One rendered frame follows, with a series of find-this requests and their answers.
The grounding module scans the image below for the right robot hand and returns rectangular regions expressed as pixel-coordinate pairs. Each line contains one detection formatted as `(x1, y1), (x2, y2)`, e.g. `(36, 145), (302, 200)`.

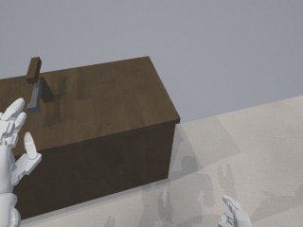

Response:
(218, 195), (253, 227)

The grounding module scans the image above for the counter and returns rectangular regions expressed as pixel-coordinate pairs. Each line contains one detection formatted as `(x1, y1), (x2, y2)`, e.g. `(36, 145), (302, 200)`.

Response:
(0, 56), (181, 220)

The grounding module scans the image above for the robot left forearm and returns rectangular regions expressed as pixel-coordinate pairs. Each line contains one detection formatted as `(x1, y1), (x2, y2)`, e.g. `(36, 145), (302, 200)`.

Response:
(0, 193), (21, 227)

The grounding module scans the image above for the tap lever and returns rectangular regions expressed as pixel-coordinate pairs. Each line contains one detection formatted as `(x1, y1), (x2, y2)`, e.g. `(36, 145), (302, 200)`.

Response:
(27, 79), (43, 114)

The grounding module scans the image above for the left robot hand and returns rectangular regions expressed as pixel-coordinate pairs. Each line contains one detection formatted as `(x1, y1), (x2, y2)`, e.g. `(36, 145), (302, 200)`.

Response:
(0, 97), (42, 194)

